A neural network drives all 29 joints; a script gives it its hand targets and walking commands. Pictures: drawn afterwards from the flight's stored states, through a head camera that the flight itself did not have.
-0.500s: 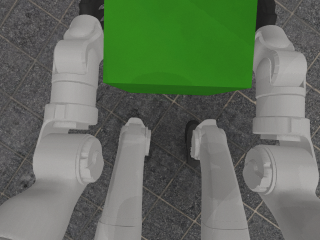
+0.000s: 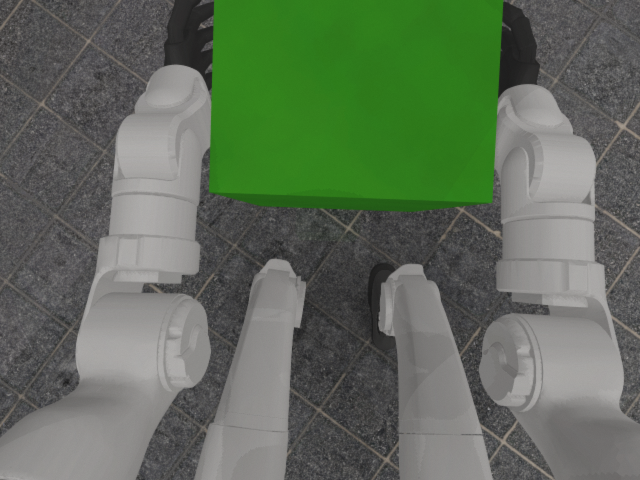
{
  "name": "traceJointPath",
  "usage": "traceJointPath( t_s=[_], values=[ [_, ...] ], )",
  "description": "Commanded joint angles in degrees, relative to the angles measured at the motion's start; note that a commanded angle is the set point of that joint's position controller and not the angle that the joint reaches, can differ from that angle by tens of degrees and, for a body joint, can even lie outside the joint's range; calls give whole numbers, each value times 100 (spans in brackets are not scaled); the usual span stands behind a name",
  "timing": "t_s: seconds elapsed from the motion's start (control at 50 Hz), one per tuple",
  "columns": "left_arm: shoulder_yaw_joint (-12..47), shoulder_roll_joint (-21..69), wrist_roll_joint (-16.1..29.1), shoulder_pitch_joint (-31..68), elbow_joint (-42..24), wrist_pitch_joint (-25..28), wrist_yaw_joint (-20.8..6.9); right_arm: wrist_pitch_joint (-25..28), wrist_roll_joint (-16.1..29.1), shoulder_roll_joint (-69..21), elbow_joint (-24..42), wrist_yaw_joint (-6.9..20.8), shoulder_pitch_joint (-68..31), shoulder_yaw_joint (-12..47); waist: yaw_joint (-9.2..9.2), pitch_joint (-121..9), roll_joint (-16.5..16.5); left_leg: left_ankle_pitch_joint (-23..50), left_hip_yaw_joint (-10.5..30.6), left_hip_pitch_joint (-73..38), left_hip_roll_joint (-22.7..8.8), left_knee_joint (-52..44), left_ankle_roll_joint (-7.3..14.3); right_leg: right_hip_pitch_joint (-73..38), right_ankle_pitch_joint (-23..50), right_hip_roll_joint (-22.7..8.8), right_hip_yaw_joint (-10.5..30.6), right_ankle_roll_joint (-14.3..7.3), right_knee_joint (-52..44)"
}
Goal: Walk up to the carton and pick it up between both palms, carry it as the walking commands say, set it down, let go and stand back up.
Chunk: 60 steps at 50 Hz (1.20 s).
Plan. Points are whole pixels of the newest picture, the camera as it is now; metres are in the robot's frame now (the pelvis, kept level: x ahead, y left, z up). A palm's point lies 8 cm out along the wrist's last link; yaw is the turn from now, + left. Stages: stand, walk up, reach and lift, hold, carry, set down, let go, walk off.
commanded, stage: reach and lift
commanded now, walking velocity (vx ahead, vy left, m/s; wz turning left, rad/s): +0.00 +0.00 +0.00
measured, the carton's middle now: (346, 72) +0.54 +0.00 -0.10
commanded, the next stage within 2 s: none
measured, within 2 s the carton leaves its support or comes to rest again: neither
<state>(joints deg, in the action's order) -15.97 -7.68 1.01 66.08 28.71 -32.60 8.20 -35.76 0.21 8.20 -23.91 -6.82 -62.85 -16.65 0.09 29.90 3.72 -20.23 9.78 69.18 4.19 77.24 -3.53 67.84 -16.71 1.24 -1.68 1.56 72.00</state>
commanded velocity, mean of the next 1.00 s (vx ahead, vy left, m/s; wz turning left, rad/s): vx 0.00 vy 0.00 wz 0.00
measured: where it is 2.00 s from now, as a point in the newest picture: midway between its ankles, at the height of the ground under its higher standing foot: (329, 322)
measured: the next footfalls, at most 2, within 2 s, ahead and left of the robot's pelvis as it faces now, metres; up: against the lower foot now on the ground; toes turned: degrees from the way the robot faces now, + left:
none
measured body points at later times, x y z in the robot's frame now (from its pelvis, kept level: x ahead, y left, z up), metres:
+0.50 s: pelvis +0.01 +0.00 +0.06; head +0.26 +0.01 +0.43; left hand +0.48 +0.16 +0.00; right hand +0.48 -0.15 +0.01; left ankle +0.16 +0.13 -0.59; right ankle +0.17 -0.14 -0.59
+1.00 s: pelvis +0.04 -0.01 +0.11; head +0.23 +0.01 +0.51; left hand +0.46 +0.17 +0.08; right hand +0.47 -0.15 +0.09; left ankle +0.16 +0.13 -0.59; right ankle +0.17 -0.13 -0.59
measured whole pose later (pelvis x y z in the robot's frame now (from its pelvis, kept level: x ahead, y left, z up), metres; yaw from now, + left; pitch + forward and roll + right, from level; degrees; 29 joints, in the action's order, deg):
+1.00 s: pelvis +0.04 -0.01 +0.11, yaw +3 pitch +0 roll -2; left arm -16.0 -1.2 -0.4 44.7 22.6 -31.5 7.3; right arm -33.9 -0.8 1.8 -20.9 -6.1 -43.8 -15.0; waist 0.1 27.0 1.0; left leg -11.5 10.8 33.3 2.7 44.7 -3.0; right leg 31.6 -8.7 0.7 -1.6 0.8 40.1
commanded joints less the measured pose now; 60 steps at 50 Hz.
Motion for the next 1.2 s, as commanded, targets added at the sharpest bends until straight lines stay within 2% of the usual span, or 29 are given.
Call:
traceJointPath(
  t_s=[0.0, 0.02, 0.1, 0.18, 0.26, 0.3, 0.32, 0.34, 0.36, 0.46, 0.48, 0.5, 0.52, 0.64, 0.68, 0.72, 0.74, 0.76, 0.78, 0.82, 0.88, 0.92, 0.94, 1.0, 1.02, 1.1, 1.12, 1.16, 1.18],
  values=[
    [3773, 6027, 1190, 4289, -1095, 315, -2045, 431, 965, -6141, 1166, 1708, -4976, 3717, -548, -13785, -205, -9, -756, -3568, 424, -1681, 151, -4865, 269, 670, 270, -128, -1028],
    [4273, 6452, 1487, 4411, -2138, 349, -2056, 446, 1382, -6569, 2572, 1672, -5088, 4432, -629, -15885, -46, 790, -839, -4865, 521, -1741, 135, -6193, 1170, 748, 363, -103, -1212],
    [3844, 5839, 1205, 3688, -1846, 307, -2031, 378, 1285, -6262, 2010, 1628, -4754, 4086, -273, -14551, -309, 863, -900, -4109, 552, -1792, 225, -5989, 1144, 696, 442, -67, -1257],
    [4318, 6286, 1455, 3861, -2025, 454, -2092, 474, 1314, -6793, 2226, 1595, -4359, 4424, -533, -14656, -335, 1013, -780, -4320, 508, -1968, 263, -6435, 1479, 696, 492, -60, -1431],
    [4289, 6095, 1231, 3193, -2235, 456, -2155, 470, 1261, -6937, 2302, 1567, -3869, 4556, -342, -14958, -449, 1350, -945, -4765, 548, -2313, 286, -7269, 1885, 706, 542, 10, -1803],
    [4026, 6124, 1087, 3567, -1676, 475, -2207, 506, 962, -6702, 1486, 1620, -3876, 4028, -430, -13434, -201, 528, -830, -3945, 490, -2360, 280, -6270, 1075, 596, 565, -85, -1784],
    [4494, 6427, 1335, 3773, -2378, 465, -2177, 568, 1221, -6738, 2558, 1580, -4401, 4507, -498, -14697, 31, 955, -825, -5063, 489, -2522, 221, -6972, 1442, 684, 548, -86, -1978],
    [4059, 6253, 1121, 3311, -1515, 435, -2198, 547, 993, -6478, 1891, 1660, -4194, 4187, -409, -13392, -234, 781, -786, -4298, 414, -2532, 239, -6229, 1246, 668, 488, -66, -2005],
    [4389, 6361, 1435, 3883, -2235, 521, -2216, 552, 1186, -6772, 2303, 1628, -4288, 4555, -439, -14221, -259, 811, -803, -4831, 457, -2557, 275, -6882, 1159, 643, 607, -90, -2100],
    [4071, 6065, 955, 3323, -1710, 470, -2211, 552, 958, -6531, 1796, 1634, -3947, 4088, -290, -12944, -72, 456, -809, -4452, 401, -2823, 316, -6468, 917, 556, 623, -115, -2337],
    [4815, 6509, 1508, 3756, -2663, 505, -2197, 591, 1283, -6913, 2839, 1650, -4263, 4764, -517, -14727, -299, 1025, -713, -5735, 453, -3054, 312, -7676, 1565, 643, 544, -37, -2462],
    [4315, 5939, 1212, 3860, -1944, 477, -2239, 457, 816, -6700, 1291, 1626, -3599, 3975, -580, -12979, -295, 149, -686, -4733, 359, -2960, 336, -6488, 506, 547, 607, -131, -2505],
    [4343, 6432, 1144, 3624, -1794, 454, -2276, 563, 1006, -6931, 1929, 1680, -4070, 4225, -388, -13024, -209, -34, -729, -4991, 401, -3155, 338, -6680, 332, 530, 594, -128, -2649],
    [4081, 7002, 833, 3767, -884, 304, -2390, 602, 524, -6603, 665, 2040, -4220, 3425, -689, -11679, 393, -1315, -275, -5189, 111, -3718, 263, -5563, -974, 499, 421, -333, -2927],
    [4503, 7049, 1140, 3903, -1899, 358, -2417, 668, 928, -6703, 1905, 2034, -4570, 4131, -638, -13611, 302, -336, -341, -6405, 138, -3736, 231, -6698, 70, 526, 473, -290, -3095],
    [4470, 7038, 1132, 3387, -1793, 401, -2416, 673, 981, -7002, 1838, 1963, -4086, 4162, -522, -13505, 27, 543, -455, -6114, 299, -3677, 291, -7102, 821, 501, 491, -218, -3067],
    [4693, 7024, 1214, 3141, -1989, 373, -2428, 607, 924, -6981, 2004, 1909, -3854, 4348, -764, -13703, -170, 911, -454, -6382, 323, -3626, 324, -7346, 1190, 516, 504, -140, -3130],
    [4275, 6771, 930, 2865, -1080, 345, -2490, 583, 655, -6994, 1215, 1923, -3581, 3955, -681, -12303, -509, 390, -528, -5273, 228, -3591, 371, -6629, 567, 434, 540, -171, -3057],
    [4621, 7081, 1181, 3215, -2000, 403, -2459, 595, 1037, -7174, 2300, 1867, -4105, 4530, -568, -13926, -251, 803, -532, -6318, 370, -3801, 393, -7877, 981, 486, 530, -163, -3179],
    [4455, 6837, 1027, 2545, -1811, 302, -2500, 507, 922, -7115, 1820, 1852, -3201, 4391, -404, -13247, -192, 1093, -611, -6195, 372, -3956, 370, -7777, 1323, 473, 575, -191, -3355],
    [4732, 6783, 1133, 2169, -2635, 344, -2454, 470, 1251, -7395, 2866, 1786, -2989, 4954, -431, -13799, -555, 2200, -616, -6696, 439, -4043, 452, -8551, 2622, 503, 591, -37, -3464],
    [4566, 6665, 879, 2148, -2135, 344, -2455, 535, 868, -7119, 1883, 1759, -2337, 4254, -471, -12206, 128, 1761, -588, -6039, 324, -4172, 347, -7737, 2305, 440, 619, -101, -3507],
    [4779, 6756, 1094, 2172, -2459, 338, -2465, 511, 895, -7230, 2280, 1775, -2265, 4474, -646, -12359, -308, 1984, -593, -6227, 331, -4230, 356, -8049, 2486, 450, 647, -108, -3658],
    [4529, 6718, 643, 1820, -1960, 308, -2457, 541, 685, -7023, 1581, 1831, -1824, 4126, -529, -11068, 377, 1409, -590, -5804, 253, -4411, 320, -7443, 2004, 332, 731, -209, -3761],
    [4754, 6765, 813, 1686, -2164, 334, -2459, 531, 761, -7252, 1981, 1810, -1791, 4368, -644, -11130, -92, 1563, -511, -6040, 247, -4418, 351, -7597, 2144, 409, 648, -143, -3819],
    [4265, 6789, 459, 1013, -1193, 236, -2525, 454, 629, -7300, 1712, 1771, -1729, 4192, -307, -9531, -237, 980, -608, -5461, 253, -4783, 488, -7727, 1599, 228, 794, -118, -4136],
    [4095, 6844, 449, 1032, -1021, 209, -2579, 419, 464, -7096, 1911, 1811, -2152, 4126, -472, -9441, -786, 760, -511, -5623, 259, -4826, 590, -7650, 1203, 284, 652, -55, -4202],
    [3980, 7032, 428, 931, -594, 199, -2623, 461, 412, -7035, 1650, 1869, -1935, 3896, -563, -8269, -595, 392, -377, -5479, 106, -4943, 571, -6980, 709, 243, 624, -173, -4325],
    [3839, 7073, 271, 1011, -433, 162, -2630, 412, 348, -7302, 1271, 1908, -1848, 3625, -330, -7860, -504, 46, -484, -5181, 115, -4997, 509, -6992, 341, 206, 620, -214, -4371]
  ],
)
